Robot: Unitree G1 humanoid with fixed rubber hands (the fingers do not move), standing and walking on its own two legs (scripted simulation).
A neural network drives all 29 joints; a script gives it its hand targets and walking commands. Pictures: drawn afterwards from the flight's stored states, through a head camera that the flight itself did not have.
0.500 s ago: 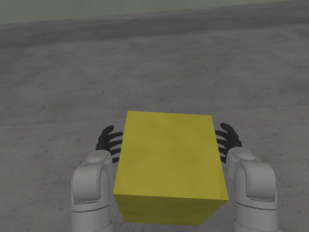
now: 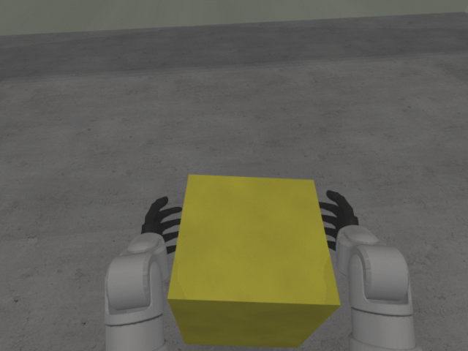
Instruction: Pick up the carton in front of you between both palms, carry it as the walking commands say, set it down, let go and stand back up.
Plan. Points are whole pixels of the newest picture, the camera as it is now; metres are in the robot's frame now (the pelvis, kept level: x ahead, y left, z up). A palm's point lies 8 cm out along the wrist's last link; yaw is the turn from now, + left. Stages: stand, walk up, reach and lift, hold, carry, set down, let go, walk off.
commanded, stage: carry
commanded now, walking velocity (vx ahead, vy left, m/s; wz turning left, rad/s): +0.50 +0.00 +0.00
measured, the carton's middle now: (246, 266) +0.27 +0.01 +0.00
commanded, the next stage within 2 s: none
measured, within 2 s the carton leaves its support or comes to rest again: neither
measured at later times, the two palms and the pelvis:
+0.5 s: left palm (184, 114) +0.59 +0.13 +0.10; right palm (311, 110) +0.60 -0.16 +0.10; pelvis +0.33 -0.02 +0.00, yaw +2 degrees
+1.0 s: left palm (184, 74) +0.77 +0.15 +0.11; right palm (292, 68) +0.78 -0.14 +0.12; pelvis +0.51 +0.00 +0.02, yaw +1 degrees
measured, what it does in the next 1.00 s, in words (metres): walks ahead: right foot, then left foot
